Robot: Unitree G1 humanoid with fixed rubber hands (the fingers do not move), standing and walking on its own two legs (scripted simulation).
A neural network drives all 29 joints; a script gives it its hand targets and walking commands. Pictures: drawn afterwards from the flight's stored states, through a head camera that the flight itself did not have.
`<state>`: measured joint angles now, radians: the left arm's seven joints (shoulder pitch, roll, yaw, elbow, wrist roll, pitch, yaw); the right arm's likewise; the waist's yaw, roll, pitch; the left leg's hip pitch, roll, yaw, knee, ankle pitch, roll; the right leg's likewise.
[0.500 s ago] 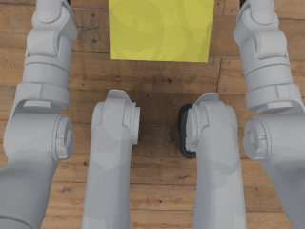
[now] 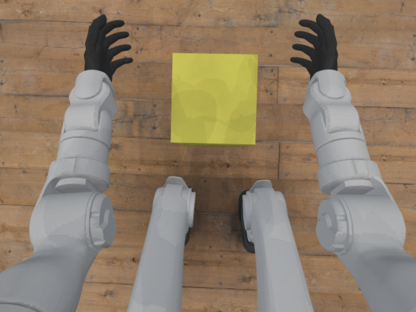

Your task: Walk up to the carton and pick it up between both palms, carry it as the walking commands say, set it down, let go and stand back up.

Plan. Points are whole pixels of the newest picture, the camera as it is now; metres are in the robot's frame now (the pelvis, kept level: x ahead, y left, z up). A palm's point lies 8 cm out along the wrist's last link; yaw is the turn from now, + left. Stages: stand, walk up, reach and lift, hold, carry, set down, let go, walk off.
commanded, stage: set down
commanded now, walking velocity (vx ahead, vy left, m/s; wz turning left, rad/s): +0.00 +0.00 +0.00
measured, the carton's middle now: (213, 107) +0.48 +0.02 -0.41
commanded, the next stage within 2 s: let go in 0.56 s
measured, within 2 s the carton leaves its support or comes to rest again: neither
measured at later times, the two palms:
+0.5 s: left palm (26, 32) +0.48 +0.23 +0.04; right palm (376, 31) +0.49 -0.15 +0.04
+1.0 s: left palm out of the picture +0.40 +0.24 +0.12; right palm out of the picture +0.40 -0.20 +0.11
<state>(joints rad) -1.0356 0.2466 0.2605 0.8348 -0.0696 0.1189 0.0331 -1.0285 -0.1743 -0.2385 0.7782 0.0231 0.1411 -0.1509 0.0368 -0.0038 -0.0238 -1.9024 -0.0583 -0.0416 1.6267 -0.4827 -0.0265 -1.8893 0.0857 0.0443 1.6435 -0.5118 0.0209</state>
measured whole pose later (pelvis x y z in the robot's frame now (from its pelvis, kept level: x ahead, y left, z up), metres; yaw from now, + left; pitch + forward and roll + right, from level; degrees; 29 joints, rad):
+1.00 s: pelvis +0.08 +0.00 +0.20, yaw +1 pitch +26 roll +0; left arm -0.34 0.19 0.18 0.62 0.04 0.05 -0.03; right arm -0.31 -0.14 -0.16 0.59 -0.07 0.06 -0.03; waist 0.02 0.00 -0.05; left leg -0.91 -0.05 -0.07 0.75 -0.29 0.00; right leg -0.89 0.05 0.07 0.76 -0.32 0.00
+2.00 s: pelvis +0.10 +0.02 +0.24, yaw -1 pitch -2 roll +0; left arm 0.25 0.30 0.05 0.61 0.04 0.06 0.01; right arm 0.23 -0.27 -0.04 0.64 -0.05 0.05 0.00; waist 0.00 0.00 0.01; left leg -0.20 -0.04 -0.03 0.54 -0.30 0.03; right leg -0.18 0.02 0.08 0.54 -0.32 0.01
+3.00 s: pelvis +0.09 +0.01 +0.25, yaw +1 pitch -3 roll +0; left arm 0.21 0.35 0.01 0.97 0.02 0.00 0.00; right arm 0.21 -0.35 0.00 0.97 -0.02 -0.01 -0.01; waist 0.00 0.01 0.00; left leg -0.14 -0.04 -0.05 0.40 -0.20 0.02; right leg -0.12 0.01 0.06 0.39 -0.22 0.01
